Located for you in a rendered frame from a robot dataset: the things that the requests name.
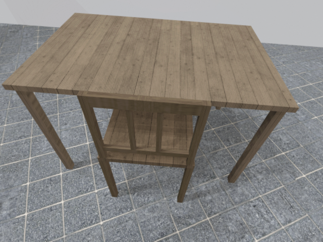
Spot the chair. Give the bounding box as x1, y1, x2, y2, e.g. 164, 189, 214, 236
77, 91, 211, 203

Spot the table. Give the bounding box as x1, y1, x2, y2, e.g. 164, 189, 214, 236
2, 13, 299, 183

